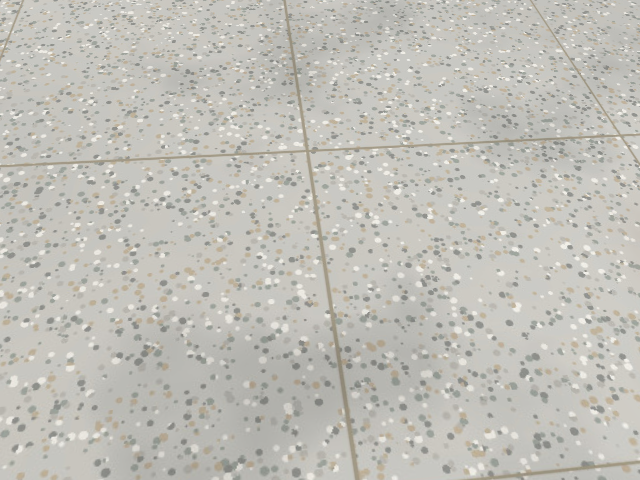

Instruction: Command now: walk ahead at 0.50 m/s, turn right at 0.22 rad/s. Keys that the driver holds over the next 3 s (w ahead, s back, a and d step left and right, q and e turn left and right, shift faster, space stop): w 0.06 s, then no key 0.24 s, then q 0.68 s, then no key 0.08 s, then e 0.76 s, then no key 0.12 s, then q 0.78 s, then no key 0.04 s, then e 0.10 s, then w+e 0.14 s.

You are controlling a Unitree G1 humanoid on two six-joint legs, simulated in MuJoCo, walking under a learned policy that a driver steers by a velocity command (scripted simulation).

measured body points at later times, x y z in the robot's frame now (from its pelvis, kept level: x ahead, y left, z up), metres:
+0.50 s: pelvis +0.17 -0.04 +0.00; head +0.20 -0.05 +0.45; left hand +0.28 +0.21 -0.12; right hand +0.21 -0.29 -0.16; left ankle +0.13 +0.09 -0.68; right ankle +0.24 -0.11 -0.74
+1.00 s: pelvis +0.15 +0.00 +0.00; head +0.17 +0.03 +0.45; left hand +0.16 +0.29 -0.14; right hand +0.32 -0.25 -0.11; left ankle +0.14 +0.07 -0.74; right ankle +0.20 -0.14 -0.67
